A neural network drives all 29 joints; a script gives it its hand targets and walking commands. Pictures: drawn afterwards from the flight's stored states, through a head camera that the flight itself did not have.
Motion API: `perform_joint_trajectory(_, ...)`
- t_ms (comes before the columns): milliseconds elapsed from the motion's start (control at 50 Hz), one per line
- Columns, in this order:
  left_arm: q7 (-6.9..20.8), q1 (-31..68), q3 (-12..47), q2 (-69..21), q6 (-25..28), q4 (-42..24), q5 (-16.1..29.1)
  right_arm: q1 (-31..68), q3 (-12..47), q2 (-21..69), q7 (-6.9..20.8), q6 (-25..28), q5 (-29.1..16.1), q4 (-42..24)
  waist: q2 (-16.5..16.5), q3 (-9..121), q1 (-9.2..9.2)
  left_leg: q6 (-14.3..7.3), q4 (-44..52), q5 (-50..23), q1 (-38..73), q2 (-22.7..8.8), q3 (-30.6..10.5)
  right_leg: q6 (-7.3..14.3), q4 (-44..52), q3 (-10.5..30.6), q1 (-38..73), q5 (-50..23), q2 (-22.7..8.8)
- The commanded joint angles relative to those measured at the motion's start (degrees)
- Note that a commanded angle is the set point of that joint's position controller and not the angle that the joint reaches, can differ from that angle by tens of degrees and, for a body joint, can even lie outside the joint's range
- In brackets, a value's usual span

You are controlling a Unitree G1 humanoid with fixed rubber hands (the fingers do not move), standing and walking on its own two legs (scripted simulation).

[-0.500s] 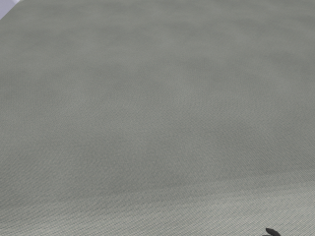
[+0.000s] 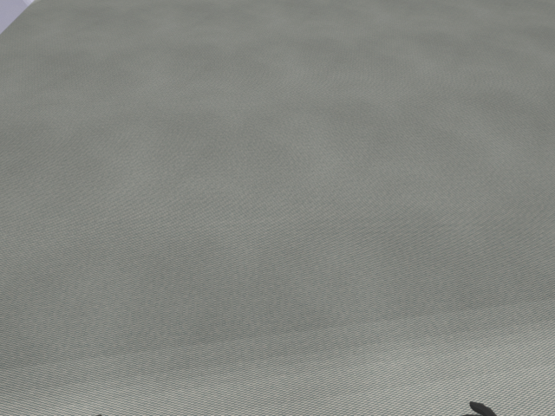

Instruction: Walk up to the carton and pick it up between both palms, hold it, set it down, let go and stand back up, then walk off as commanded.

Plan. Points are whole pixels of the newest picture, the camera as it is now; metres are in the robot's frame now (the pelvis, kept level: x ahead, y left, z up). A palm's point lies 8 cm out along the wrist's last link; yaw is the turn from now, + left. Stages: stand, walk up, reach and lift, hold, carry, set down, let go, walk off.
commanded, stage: stand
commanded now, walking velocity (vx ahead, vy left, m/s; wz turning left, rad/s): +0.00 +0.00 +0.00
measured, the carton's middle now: out of the picture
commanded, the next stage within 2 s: walk up in 0.20 s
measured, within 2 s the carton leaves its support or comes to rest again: neither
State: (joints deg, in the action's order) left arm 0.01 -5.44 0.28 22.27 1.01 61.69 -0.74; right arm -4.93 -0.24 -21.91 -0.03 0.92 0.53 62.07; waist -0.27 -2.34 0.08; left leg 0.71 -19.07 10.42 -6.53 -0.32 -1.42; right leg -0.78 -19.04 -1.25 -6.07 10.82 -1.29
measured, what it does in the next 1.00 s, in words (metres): steps to the right, turning right: right foot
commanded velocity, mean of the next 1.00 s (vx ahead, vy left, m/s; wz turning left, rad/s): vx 0.00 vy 0.00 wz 0.00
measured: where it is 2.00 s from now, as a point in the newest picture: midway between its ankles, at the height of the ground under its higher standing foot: (420, 372)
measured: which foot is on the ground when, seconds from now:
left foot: down 0.00-0.72, up 0.74-1.00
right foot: down 0.00-0.44, up 0.46-0.70, down 0.72-1.00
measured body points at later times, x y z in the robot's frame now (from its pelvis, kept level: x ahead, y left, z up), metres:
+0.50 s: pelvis +0.00 +0.00 -0.01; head +0.02 -0.01 +0.44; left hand +0.11 +0.32 -0.12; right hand +0.10 -0.34 -0.11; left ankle +0.00 +0.13 -0.75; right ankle -0.01 -0.13 -0.73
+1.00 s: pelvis +0.11 -0.11 -0.01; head +0.13 -0.12 +0.43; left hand +0.35 +0.14 -0.11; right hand +0.05 -0.47 -0.10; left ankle +0.23 -0.06 -0.74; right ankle +0.07 -0.24 -0.75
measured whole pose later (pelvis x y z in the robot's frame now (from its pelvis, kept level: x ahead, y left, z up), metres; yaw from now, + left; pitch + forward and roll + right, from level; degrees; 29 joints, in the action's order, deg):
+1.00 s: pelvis +0.11 -0.11 -0.01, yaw -32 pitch -1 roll +0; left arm 8.3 -15.3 -5.0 26.0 -2.9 43.6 -2.2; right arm -11.5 -4.9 -27.0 1.3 4.6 0.4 49.0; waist -0.2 -3.2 3.8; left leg -0.5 -36.3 17.8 -22.3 -1.2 4.8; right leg 0.8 -31.3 6.9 -15.7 14.7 2.4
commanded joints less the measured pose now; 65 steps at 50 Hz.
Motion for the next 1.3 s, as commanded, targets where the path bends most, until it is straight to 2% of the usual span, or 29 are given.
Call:
perform_joint_trajectory(0, -0.43, 2.33, -2.14, 10.38, 0.78, -2.57, 0.01, 2.47, -2.11, -10.84, -0.47, 0.78, -0.03, -2.84, 0.32, 3.58, -0.01, -2.32, 2.43, -8.95, 0.11, -6.65, -4.77, 2.29, 3.06, 5.01, 0.72, -6.51, -6.52)
perform_joint_trajectory(360, -0.42, 2.03, -2.25, 10.51, 0.68, -2.50, 0.03, 2.12, -2.15, -10.85, -0.55, 0.70, -0.02, -2.64, 0.27, 3.43, 0.01, -2.23, 2.75, -9.44, 0.46, -6.72, -4.70, 2.29, 3.39, 4.94, 0.88, -6.63, -6.61)
perform_joint_trajectory(380, 2.99, 1.68, -6.82, 15.89, -1.63, -10.82, -2.43, -1.32, -6.45, -18.81, -0.49, 1.94, 1.10, -5.87, 0.26, 3.65, -1.22, -4.08, -4.04, 9.94, 9.91, -5.87, -0.40, 6.45, -2.86, 11.41, -18.94, 4.16, -2.92)
perform_joint_trajectory(400, 5.63, 5.29, -6.44, 14.35, -2.64, -13.42, -2.30, -4.49, -6.70, -19.57, -0.82, 2.07, 1.30, -5.11, 3.72, 0.51, -3.51, -6.43, 0.67, 20.12, 14.46, -10.97, -5.48, 5.53, -5.80, 9.55, -31.76, 15.39, -1.95)
perform_joint_trajectory(420, 6.63, 10.47, -6.78, 13.05, -3.04, -17.04, -2.81, -9.90, -7.82, -22.00, -1.52, 2.38, 1.39, -5.42, 11.08, 1.95, -6.86, -10.89, 10.12, 22.39, 13.76, -22.83, -15.70, 3.05, -21.33, 3.97, -34.31, 13.47, -0.75)
perform_joint_trajectory(440, 7.02, 9.22, -7.37, 13.20, -3.54, -17.61, -3.98, -6.86, -8.07, -22.80, -1.87, 2.87, 1.27, -7.80, 6.92, 1.23, -4.80, -13.99, 10.63, 17.43, 9.39, -30.09, -17.25, 1.15, -29.94, 5.57, -34.75, 13.33, -5.47)
perform_joint_trajectory(500, 8.80, -0.51, -8.11, 13.06, -3.74, -17.02, -2.70, -0.98, -7.70, -19.23, -2.08, 4.15, 1.30, -11.83, 4.31, 4.36, 0.57, -12.11, 7.84, 8.99, 7.39, -25.37, -5.19, -0.35, -32.58, 7.21, -30.48, 9.13, -9.41)
perform_joint_trajectory(600, 10.83, 0.28, -8.52, 11.46, -3.47, -19.46, -1.60, 1.02, -8.82, -19.84, -0.64, 4.24, 2.00, -13.01, 7.71, 0.63, 0.36, -9.36, 3.08, 7.80, -2.40, -18.44, 10.04, 0.09, -21.77, -1.94, -18.85, 7.01, -8.25)
perform_joint_trajectory(660, 9.94, -7.60, -9.59, 12.26, -2.88, -17.04, -1.73, 1.56, -8.81, -19.48, -0.06, 3.55, 1.68, -12.78, 5.34, 3.64, 4.13, -7.36, -8.97, 9.06, -9.72, -15.54, 14.59, 1.15, -17.12, -8.89, -4.41, 3.44, -3.58)
perform_joint_trajectory(680, 9.24, -12.54, -10.40, 14.22, -2.54, -15.40, -2.04, 1.30, -8.22, -17.54, 0.12, 3.23, 1.84, -12.92, -1.02, 5.16, 6.90, -5.63, -21.80, 8.81, -14.02, -11.62, 17.04, 2.84, -13.80, -6.67, 1.72, 5.24, -1.57)
perform_joint_trajectory(700, 8.04, -20.49, -12.00, 18.87, -2.19, -13.86, -2.26, 2.66, -6.65, -13.54, 0.30, 3.02, 1.74, -14.84, -16.05, 5.00, 11.66, -2.96, -41.69, 13.53, -24.80, -4.55, 17.89, 7.77, -2.32, 8.67, 6.77, 19.57, -5.03)
perform_joint_trajectory(720, 7.46, -17.60, -12.48, 24.15, -2.08, -15.61, -1.46, 3.21, -5.58, -12.02, 0.40, 3.28, 1.26, -17.11, -24.91, 1.67, 9.47, -0.43, -47.88, 29.21, -38.16, 1.99, 9.74, 15.53, 11.78, 38.75, 6.07, 27.40, -15.12)
perform_joint_trajectory(740, 7.15, -11.77, -12.63, 25.00, -2.34, -17.67, -0.13, 1.92, -5.88, -15.14, 0.52, 3.62, 1.03, -16.55, -18.96, 0.68, 6.64, -0.22, -48.19, 27.47, -35.71, -2.77, 2.64, 19.10, 13.71, 43.62, 0.41, 32.16, -19.52)
perform_joint_trajectory(760, 6.84, -8.86, -11.62, 21.77, -2.32, -19.18, 0.43, -0.22, -6.26, -16.73, 0.85, 4.13, 0.05, -15.55, -12.30, -0.05, 4.65, -0.29, -44.03, 20.89, -34.14, -4.22, 1.44, 17.82, 9.50, 33.92, 2.20, 27.54, -16.21)
perform_joint_trajectory(780, 6.37, -7.21, -10.81, 19.25, -2.34, -19.13, 0.52, -2.42, -6.13, -16.63, 1.05, 4.60, 0.16, -14.67, -9.40, 0.20, 3.02, -0.29, -39.26, 17.13, -31.41, -4.67, 1.86, 15.55, 5.71, 27.26, 1.78, 18.90, -13.16)
perform_joint_trajectory(800, 6.48, -4.51, -10.36, 19.77, -2.62, -19.31, -0.06, -2.13, -7.35, -18.05, 1.17, 4.75, -0.42, -14.00, -9.64, -2.26, 2.03, -0.66, -34.16, 16.64, -25.14, -5.55, 3.12, 13.08, 4.52, 23.49, -6.80, 18.83, -9.96)
perform_joint_trajectory(840, 7.26, -2.03, -10.17, 19.11, -2.13, -21.70, -0.95, -5.55, -7.72, -17.72, 1.08, 4.02, -0.46, -14.47, -9.05, -0.59, 0.23, -0.84, -27.70, 15.26, -16.31, -2.61, 5.20, 11.93, 5.48, 20.63, -14.10, 21.60, -7.45)
perform_joint_trajectory(900, 7.77, -0.18, -9.49, 18.07, -1.90, -24.51, -1.37, -8.16, -8.13, -16.53, 0.90, 3.80, -0.22, -15.26, -9.70, 2.40, -0.76, -1.20, -21.44, 9.68, -9.18, -1.39, 5.31, 12.12, 6.15, 22.48, -18.27, 24.09, -8.11)
perform_joint_trajectory(940, 7.95, 3.99, -9.24, 17.09, -2.00, -26.10, -1.52, -14.19, -8.74, -15.75, 0.62, 4.21, -0.30, -14.07, -9.54, 4.17, -4.57, -1.33, -17.04, 3.75, 3.00, -1.02, 5.30, 10.51, 1.61, 21.08, -26.28, 24.50, -6.42)
perform_joint_trajectory(960, 7.88, 6.56, -8.75, 15.67, -2.10, -27.09, -1.64, -19.64, -9.33, -16.00, 0.18, 4.53, -0.25, -13.00, -7.36, 5.13, -8.22, -1.58, -13.05, 0.22, 14.10, -1.85, 4.42, 8.54, -4.53, 19.07, -34.22, 24.19, -4.84)
perform_joint_trajectory(980, 7.52, 5.83, -7.75, 11.58, -2.05, -27.53, -1.94, -24.93, -10.26, -17.96, -0.44, 4.88, 0.54, -12.32, 1.93, 6.53, -11.36, -1.78, -7.34, 6.04, 22.01, -5.37, -0.51, 6.31, -16.21, 14.28, -41.10, 25.20, -0.72)
perform_joint_trajectory(1000, 7.18, 3.37, -6.73, 7.30, -1.81, -27.82, -1.37, -25.78, -11.19, -22.48, -1.38, 5.67, 2.42, -13.57, 17.29, 5.32, -11.41, -3.08, 6.65, 26.19, 16.13, -18.46, -20.23, 3.58, -37.22, 10.91, -42.94, 19.83, 7.76)
perform_joint_trajectory(1020, 6.58, -1.32, -7.14, 10.65, -2.20, -26.30, -1.48, -14.64, -10.71, -23.44, -1.87, 6.19, 1.66, -16.98, 8.95, 0.07, -4.26, -4.49, 15.59, 37.72, 4.18, -28.85, -34.09, 1.57, -44.35, 13.34, -41.55, 13.83, 4.35)
perform_joint_trajectory(1040, 6.69, -6.04, -7.76, 14.80, -2.35, -23.82, -1.76, -6.64, -10.25, -24.76, -1.76, 6.58, 0.60, -18.36, 3.54, -1.06, 0.40, -5.25, 18.43, 42.75, -3.36, -30.81, -34.73, 1.17, -45.49, 13.51, -37.05, 9.95, 1.22)
perform_joint_trajectory(1060, 7.15, -7.60, -8.99, 17.33, -2.54, -20.96, -1.34, -2.38, -9.65, -23.09, -1.24, 7.10, 0.55, -18.60, 1.67, -2.68, 2.47, -4.95, 17.12, 39.25, -6.74, -26.86, -27.31, 0.47, -46.11, 11.53, -33.13, 6.91, -1.66)
perform_joint_trajectory(1100, 8.02, -6.97, -9.09, 15.25, -2.30, -19.01, -0.79, -5.35, -8.23, -18.08, -0.97, 7.67, 0.87, -16.81, 2.58, -3.54, 1.04, -1.31, 12.45, 18.00, -5.08, -16.59, -9.20, -0.60, -42.41, 8.98, -29.11, 0.51, -3.12)
perform_joint_trajectory(1120, 8.34, -6.06, -8.47, 13.73, -2.14, -19.12, -0.39, -8.01, -8.02, -17.68, -0.92, 7.67, 0.81, -15.92, 6.03, -2.66, -0.42, -0.73, 10.89, 8.84, -2.07, -14.42, -3.28, -0.89, -39.96, 7.50, -28.31, -1.80, -3.46)
perform_joint_trajectory(1220, 8.74, 7.59, -6.70, 11.14, -1.61, -23.94, 0.29, -16.08, -8.39, -19.85, -0.41, 6.87, 0.58, -14.68, 8.41, -1.49, -6.17, -6.82, 4.81, -15.16, 10.29, -16.55, 5.20, -0.60, -27.76, 2.37, -33.51, 0.63, -4.21)
perform_joint_trajectory(1280, 8.97, 12.53, -6.25, 10.94, -1.44, -25.47, 0.18, -18.49, -8.53, -21.36, -0.15, 6.26, 0.43, -15.32, 7.44, -0.21, -7.84, -7.60, 2.65, -17.98, 11.98, -17.14, 9.05, 0.94, -19.91, -1.01, -30.32, 1.05, -3.74)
